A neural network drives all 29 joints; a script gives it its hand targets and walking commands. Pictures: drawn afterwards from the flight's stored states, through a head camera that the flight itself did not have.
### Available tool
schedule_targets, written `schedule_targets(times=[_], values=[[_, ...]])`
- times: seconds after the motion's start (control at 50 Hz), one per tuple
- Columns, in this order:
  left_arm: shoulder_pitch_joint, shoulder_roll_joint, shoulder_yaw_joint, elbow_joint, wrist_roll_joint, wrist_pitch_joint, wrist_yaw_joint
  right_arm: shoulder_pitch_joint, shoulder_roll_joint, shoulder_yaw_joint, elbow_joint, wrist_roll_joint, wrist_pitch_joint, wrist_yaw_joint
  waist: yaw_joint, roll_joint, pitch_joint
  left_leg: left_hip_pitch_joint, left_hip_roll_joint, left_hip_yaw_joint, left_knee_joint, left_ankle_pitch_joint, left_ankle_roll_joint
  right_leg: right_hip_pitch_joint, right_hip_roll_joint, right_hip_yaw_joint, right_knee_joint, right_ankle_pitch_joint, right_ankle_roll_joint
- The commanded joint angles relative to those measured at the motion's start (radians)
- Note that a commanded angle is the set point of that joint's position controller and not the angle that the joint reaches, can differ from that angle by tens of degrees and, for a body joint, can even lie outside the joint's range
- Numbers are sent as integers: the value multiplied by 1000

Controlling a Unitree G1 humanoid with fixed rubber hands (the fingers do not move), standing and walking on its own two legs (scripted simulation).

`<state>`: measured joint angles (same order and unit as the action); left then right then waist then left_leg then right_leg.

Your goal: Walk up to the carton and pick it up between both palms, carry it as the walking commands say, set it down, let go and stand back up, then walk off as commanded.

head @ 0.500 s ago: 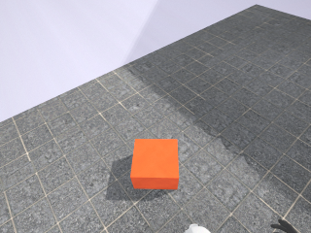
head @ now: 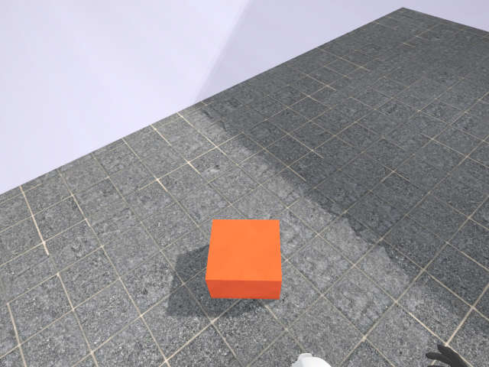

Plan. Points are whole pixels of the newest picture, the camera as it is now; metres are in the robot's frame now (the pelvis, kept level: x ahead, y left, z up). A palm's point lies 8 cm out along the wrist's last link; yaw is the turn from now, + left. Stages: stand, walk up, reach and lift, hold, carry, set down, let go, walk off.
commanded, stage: walk up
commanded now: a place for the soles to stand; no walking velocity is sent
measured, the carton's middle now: (245, 258) +0.64 +0.05 -0.63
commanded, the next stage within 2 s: none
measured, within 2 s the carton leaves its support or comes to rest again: neither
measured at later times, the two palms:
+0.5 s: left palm out of the picture +0.08 +0.34 -0.07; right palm out of the picture +0.12 -0.32 -0.09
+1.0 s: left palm out of the picture +0.08 +0.34 -0.07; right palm out of the picture +0.12 -0.32 -0.09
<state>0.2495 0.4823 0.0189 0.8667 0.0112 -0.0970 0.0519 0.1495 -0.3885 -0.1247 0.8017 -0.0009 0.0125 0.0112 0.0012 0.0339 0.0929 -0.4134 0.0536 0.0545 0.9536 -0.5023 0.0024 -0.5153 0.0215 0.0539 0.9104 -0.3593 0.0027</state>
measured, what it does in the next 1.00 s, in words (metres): stands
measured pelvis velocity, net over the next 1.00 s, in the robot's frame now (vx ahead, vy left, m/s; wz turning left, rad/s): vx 0.00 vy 0.00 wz -0.01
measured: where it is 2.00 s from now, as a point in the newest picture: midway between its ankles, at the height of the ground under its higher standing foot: outside the picture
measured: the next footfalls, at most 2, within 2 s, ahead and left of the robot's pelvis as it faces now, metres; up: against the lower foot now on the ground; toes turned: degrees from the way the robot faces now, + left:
none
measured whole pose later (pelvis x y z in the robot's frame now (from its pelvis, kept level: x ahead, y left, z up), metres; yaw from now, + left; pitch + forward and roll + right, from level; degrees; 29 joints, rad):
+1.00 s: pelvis +0.00 +0.00 +0.00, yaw +0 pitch -2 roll +0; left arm 0.25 0.48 0.02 0.87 0.01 -0.09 0.05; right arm 0.15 -0.39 -0.12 0.80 0.00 0.02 0.01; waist 0.00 0.04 0.09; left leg -0.41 0.06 0.05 0.95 -0.51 0.00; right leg -0.52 0.02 0.05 0.91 -0.36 0.01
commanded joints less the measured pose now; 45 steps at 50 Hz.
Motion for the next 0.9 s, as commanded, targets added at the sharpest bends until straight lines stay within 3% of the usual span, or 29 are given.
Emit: schedule_targets(times=[0.0,0.04,0.06,0.08,0.12,0.16,0.22,0.28,0.32,0.36,0.38,0.42,0.46,0.48,0.52,0.54,0.56,0.58,0.62,0.66,0.68,0.7,0.72,0.74,0.78,0.82,0.84,0.86,0.88], values=[[-79,219,49,-20,23,-8,6,26,-255,-28,-32,-30,-18,5,-79,52,-134,138,79,-207,-360,-66,85,-82,-123,248,-234,-2,-129],[-25,175,38,-16,18,-3,3,-8,-281,-33,-42,-30,-22,3,-53,121,-83,138,218,-344,-491,-120,166,-110,-7,-14,-57,32,-65],[-17,175,41,-11,17,-7,-1,-54,-290,-32,-46,-19,-24,4,-43,111,-123,116,263,-334,-454,-83,200,-40,-22,-44,-69,-29,-55],[14,171,49,-12,6,-13,0,-73,-277,-27,-56,-31,-22,6,-21,142,-105,65,209,-242,-411,-30,177,7,-27,-45,-110,44,-56],[33,206,58,-1,21,-21,2,-74,-242,-21,-70,-27,-16,5,-15,49,-141,15,123,-153,-289,82,128,114,-45,62,-166,153,-86],[41,240,68,-9,20,-20,10,-48,-226,-18,-73,-33,-8,3,-20,12,-159,-6,48,-101,-194,75,81,111,-143,260,-239,145,-147],[3,268,61,-16,19,-12,9,-23,-231,-19,-46,-22,-10,8,-39,-38,-157,65,32,-159,-244,6,78,35,-171,358,-281,61,-172],[-42,203,51,-25,22,-6,6,11,-265,-34,-31,-28,-14,9,-69,66,-91,139,115,-238,-379,-135,122,-114,-66,150,-184,-14,-89],[-38,181,39,-27,22,-3,7,12,-285,-35,-33,-39,-22,10,-68,178,-58,118,252,-365,-512,-147,197,-125,7,-61,-5,-83,-45],[12,189,44,-11,15,-12,1,-57,-283,-26,-59,-36,-22,10,-27,168,-92,80,238,-275,-424,53,188,15,-22,-63,-61,15,-45],[37,193,58,-8,12,-22,-2,-73,-275,-26,-70,-34,-18,6,-14,115,-112,36,175,-208,-325,191,166,98,-26,-18,-112,134,-54],[71,224,65,-3,20,-25,5,-70,-223,-7,-84,-18,-11,3,6,-15,-148,-27,70,-112,-174,196,85,176,-106,169,-213,290,-117],[114,266,70,-16,15,-28,13,-67,-202,-17,-71,-22,-6,2,6,-37,-196,-14,-21,-93,-61,87,51,175,-229,477,-317,242,-246],[62,292,77,-9,21,-23,12,-71,-191,-11,-77,-11,-2,9,-8,-120,-192,-14,-1,-108,-105,-5,52,180,-242,499,-346,126,-243],[-13,248,58,-10,24,-13,18,-18,-211,-25,-31,-35,-10,7,-43,-34,-111,67,5,-143,-236,-60,54,-6,-195,454,-340,2,-195],[-62,231,48,-35,25,-6,8,25,-243,-31,-24,-35,-17,8,-80,-32,-111,139,66,-218,-329,-66,80,-104,-139,330,-275,-25,-141],[-58,166,31,-39,22,-2,6,33,-274,-44,-19,-41,-22,5,-85,81,-102,207,145,-270,-428,-147,120,-196,-76,152,-153,-6,-98],[-68,162,26,-35,19,4,4,31,-309,-34,-32,-36,-25,8,-77,177,-80,187,255,-414,-552,-196,157,-198,3,-8,-33,-40,-63],[-24,186,50,-10,12,7,5,-23,-296,-30,-39,-33,-30,5,-49,183,-66,85,307,-368,-549,-24,212,-81,-32,-55,29,-207,-44],[35,183,58,-2,7,-14,-7,-76,-288,-31,-56,-33,-20,4,-11,149,-95,90,214,-219,-405,103,189,26,-15,-82,-119,-56,-49],[49,168,62,3,18,-19,-5,-66,-251,-19,-50,-31,-19,5,-6,122,-115,49,173,-170,-342,205,146,114,-14,-34,-173,99,-61],[97,203,64,-1,15,-23,-4,-81,-242,-29,-82,-27,-13,7,16,17,-191,2,103,-112,-216,233,103,194,-75,94,-201,232,-87],[114,242,76,-1,21,-27,5,-91,-221,-14,-92,-19,-14,6,18,-42,-172,-33,31,-74,-99,207,57,194,-167,303,-267,281,-162],[118,279,81,8,22,-22,8,-87,-198,-12,-88,-7,-7,6,12,-74,-204,-28,-17,-77,-42,100,46,207,-235,468,-333,243,-232],[40,276,71,-23,19,-16,17,-50,-199,-12,-53,-26,-9,6,-19,-123,-130,-3,-24,-129,-121,-31,50,83,-257,549,-354,104,-270],[-49,220,48,-27,21,-3,9,1,-228,-28,-28,-40,-14,8,-67,-66,-110,100,29,-168,-292,-82,79,-64,-169,358,-316,-12,-165],[-60,196,39,-30,20,1,10,39,-276,-42,-17,-44,-21,9,-88,60,-75,197,101,-258,-406,-126,94,-194,-92,213,-221,-5,-107],[-63,165,40,-32,19,-2,9,30,-298,-43,-25,-42,-26,9,-78,164,-69,171,205,-350,-512,-163,144,-183,-25,57,-66,19,-68],[-56,178,42,-24,18,-5,8,-8,-300,-42,-43,-36,-27,12,-61,160,-97,161,282,-396,-524,-57,210,-90,0,-44,-8,-69,-40]])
